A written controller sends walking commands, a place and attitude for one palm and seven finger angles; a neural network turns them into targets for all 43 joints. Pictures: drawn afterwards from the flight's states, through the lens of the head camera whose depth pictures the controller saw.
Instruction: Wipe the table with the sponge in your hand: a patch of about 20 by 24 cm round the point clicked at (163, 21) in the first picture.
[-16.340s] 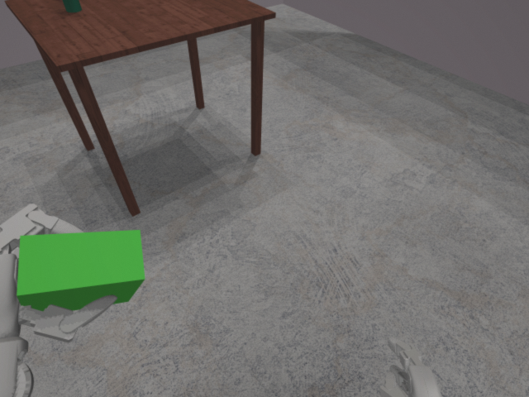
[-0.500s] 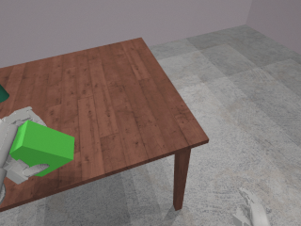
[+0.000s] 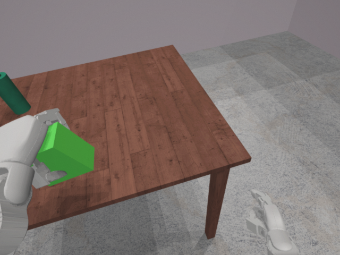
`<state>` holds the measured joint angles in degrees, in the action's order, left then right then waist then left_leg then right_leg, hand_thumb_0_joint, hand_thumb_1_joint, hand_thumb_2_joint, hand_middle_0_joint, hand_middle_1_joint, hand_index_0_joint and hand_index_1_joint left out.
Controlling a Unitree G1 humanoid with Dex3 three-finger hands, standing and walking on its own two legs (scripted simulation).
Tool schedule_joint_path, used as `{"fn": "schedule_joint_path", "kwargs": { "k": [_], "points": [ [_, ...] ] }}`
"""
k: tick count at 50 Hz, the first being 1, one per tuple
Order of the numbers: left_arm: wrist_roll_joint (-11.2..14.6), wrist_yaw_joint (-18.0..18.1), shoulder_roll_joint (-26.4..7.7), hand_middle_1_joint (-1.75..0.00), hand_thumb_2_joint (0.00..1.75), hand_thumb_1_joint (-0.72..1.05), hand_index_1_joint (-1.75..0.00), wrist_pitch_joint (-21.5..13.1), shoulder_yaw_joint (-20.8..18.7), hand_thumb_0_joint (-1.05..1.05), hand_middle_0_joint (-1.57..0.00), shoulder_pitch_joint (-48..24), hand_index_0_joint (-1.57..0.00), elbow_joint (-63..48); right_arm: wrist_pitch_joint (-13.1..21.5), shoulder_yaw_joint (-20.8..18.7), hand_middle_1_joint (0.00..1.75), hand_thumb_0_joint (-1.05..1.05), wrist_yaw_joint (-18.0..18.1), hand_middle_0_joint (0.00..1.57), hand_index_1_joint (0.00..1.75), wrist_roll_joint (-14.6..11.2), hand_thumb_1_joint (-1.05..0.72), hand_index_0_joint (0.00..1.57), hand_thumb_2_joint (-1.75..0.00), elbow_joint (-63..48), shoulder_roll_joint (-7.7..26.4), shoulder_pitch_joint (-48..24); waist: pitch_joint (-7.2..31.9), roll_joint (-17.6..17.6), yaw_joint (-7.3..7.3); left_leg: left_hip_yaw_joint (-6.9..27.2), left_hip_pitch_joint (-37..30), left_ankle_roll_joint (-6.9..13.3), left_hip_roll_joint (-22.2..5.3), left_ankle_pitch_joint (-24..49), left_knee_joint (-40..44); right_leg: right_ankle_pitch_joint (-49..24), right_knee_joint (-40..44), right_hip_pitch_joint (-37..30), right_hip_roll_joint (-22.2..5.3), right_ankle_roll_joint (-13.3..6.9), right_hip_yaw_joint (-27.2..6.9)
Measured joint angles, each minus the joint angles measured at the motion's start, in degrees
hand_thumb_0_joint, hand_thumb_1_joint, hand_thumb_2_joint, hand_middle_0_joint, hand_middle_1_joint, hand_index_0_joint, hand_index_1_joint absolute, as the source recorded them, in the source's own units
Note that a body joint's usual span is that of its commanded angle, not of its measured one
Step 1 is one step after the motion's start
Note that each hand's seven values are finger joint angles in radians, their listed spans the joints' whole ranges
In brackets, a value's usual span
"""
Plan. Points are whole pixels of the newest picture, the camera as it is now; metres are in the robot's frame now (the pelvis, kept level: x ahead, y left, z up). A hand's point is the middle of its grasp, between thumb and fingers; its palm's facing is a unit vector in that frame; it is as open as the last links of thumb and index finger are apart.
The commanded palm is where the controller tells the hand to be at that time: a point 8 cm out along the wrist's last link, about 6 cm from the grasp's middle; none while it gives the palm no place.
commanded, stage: turn the palm down, sponge in hand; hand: left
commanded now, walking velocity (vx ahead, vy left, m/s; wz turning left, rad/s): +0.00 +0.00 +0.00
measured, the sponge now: (59, 160) +0.24 +0.28 +0.15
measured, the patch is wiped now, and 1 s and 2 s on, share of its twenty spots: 0.00 0.00 0.00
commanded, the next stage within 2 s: move the sponge above the wiping area in 0.76 s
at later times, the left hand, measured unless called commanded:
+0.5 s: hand (49, 152) +0.22 +0.27 +0.19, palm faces +0.20 -0.06 -0.98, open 9.9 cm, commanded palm +0.18 +0.26 +0.26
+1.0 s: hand (51, 154) +0.22 +0.26 +0.19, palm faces +0.20 -0.06 -0.98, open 9.9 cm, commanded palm +0.18 +0.26 +0.25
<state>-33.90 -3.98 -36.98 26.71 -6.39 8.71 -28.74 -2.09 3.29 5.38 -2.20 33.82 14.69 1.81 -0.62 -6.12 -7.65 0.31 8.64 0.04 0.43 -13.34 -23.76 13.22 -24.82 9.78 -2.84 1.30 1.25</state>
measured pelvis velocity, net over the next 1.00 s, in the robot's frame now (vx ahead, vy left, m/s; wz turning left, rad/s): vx -0.01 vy -0.03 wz -0.01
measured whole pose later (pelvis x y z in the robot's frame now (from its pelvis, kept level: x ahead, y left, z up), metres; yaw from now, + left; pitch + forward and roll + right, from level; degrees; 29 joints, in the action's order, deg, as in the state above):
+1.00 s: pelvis -0.01 -0.03 +0.00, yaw +0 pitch -4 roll +1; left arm -42.3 -4.4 -36.4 25.8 -3.5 5.5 -21.7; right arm -2.0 1.8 4.4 -2.7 35.7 16.2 1.4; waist -0.3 -7.8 -7.8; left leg 0.7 7.5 -1.8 -1.2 -12.2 -23.2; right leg 13.5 -26.9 9.9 -1.2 -0.7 1.6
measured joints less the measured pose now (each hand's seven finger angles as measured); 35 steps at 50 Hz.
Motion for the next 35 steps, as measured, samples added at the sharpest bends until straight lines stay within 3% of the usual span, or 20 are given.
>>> {"fn": "schedule_joint_path", "kwargs": {
  "k": [10, 20, 35],
  "points": [
    [-4.79, -1.23, -0.19, -1.34, 1.02, -0.48, -1.34, 2.69, 1.68, 0.0, -0.76, -3.92, -0.76, 2.67, -1.04, 0.31, 0.3, 0.01, -0.53, 0.2, 0.3, -0.37, -0.9, 0.2, -0.89, 1.25, 0.47, -1.83, -0.19, -0.74, -0.65, 0.41, -0.48, -0.28, -0.13, 1.35, 1.39, -0.95, 0.9, -0.39, 0.14, -0.32, 0.41],
    [-8.43, -1.65, 0.07, -1.34, 1.02, -0.48, -1.34, 0.78, 3.56, 0.0, -0.76, -3.0, -0.76, 3.26, -0.92, -0.32, 0.3, 0.01, -0.89, 0.2, 0.3, -0.24, -0.9, 0.2, -0.89, 1.22, 1.05, -1.98, -0.29, -1.28, -0.74, 0.57, -0.74, -0.95, -0.74, 1.54, 1.49, -0.63, 0.05, -0.18, 0.74, -1.06, 0.56],
    [-8.34, -0.93, 0.81, -1.34, 1.02, -0.48, -1.34, -0.26, 3.37, 0.0, -0.76, -2.96, -0.76, 5.31, -0.15, -1.27, 0.3, 0.01, -0.9, 0.2, 0.3, -0.45, -0.9, 0.2, -0.89, 1.74, 1.56, -1.05, 0.17, -1.75, -0.37, 0.72, -1.25, -1.79, -1.62, 1.12, 0.93, 0.24, -1.38, -0.23, 1.61, -1.95, 0.7]
  ]
}}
